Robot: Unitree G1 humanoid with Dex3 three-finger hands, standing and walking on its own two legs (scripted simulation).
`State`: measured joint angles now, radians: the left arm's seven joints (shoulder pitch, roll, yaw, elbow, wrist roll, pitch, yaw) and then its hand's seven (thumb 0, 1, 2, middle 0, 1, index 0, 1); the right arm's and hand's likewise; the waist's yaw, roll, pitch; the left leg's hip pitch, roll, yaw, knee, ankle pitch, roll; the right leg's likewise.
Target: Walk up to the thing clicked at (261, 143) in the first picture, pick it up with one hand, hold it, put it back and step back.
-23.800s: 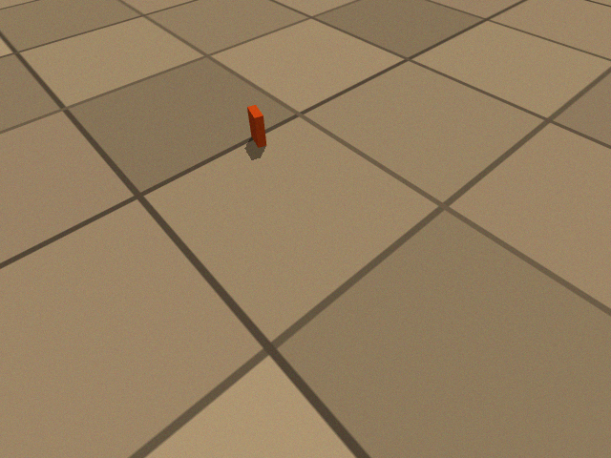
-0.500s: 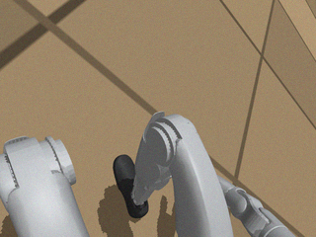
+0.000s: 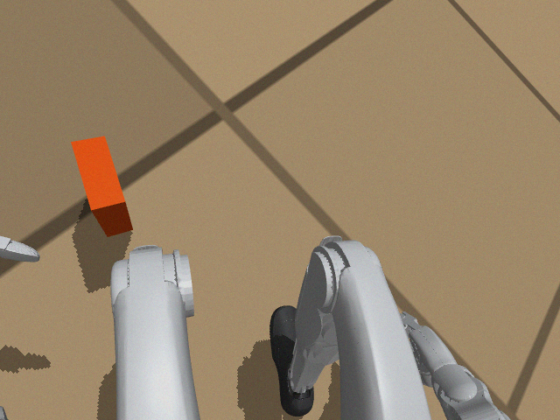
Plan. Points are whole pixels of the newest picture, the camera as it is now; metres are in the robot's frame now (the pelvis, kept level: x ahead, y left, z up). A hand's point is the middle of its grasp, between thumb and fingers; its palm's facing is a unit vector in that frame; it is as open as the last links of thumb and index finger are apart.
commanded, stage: home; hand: left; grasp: from the side
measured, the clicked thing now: (106, 191) +0.45 +0.26 -0.25
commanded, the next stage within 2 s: none
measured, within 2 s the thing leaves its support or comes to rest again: neither
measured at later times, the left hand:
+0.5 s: hand out of the picture +0.28 +0.30 +0.09, palm faces +0.27 -0.85 -0.45, open 16.9 cm
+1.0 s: hand out of the picture +0.24 +0.23 +0.30, palm faces +0.27 -0.90 -0.33, open 17.3 cm
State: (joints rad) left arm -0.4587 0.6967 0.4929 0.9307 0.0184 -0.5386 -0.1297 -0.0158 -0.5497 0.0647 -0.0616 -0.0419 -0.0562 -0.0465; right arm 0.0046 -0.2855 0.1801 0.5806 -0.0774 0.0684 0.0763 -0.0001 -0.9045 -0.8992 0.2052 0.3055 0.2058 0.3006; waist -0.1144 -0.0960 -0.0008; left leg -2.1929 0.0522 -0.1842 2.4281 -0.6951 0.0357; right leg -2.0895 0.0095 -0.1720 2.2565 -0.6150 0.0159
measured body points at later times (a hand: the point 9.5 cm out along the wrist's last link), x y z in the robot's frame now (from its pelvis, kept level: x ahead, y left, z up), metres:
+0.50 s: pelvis +0.04 -0.02 +0.19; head +0.20 +0.03 +0.61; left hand +0.26 +0.35 +0.12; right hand +0.25 -0.24 +0.08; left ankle +0.08 +0.12 -0.31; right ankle +0.13 -0.12 -0.31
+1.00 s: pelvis +0.10 +0.01 +0.36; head +0.12 +0.02 +0.81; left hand +0.23 +0.27 +0.32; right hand +0.28 -0.21 +0.29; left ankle +0.08 +0.12 -0.31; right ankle +0.13 -0.12 -0.31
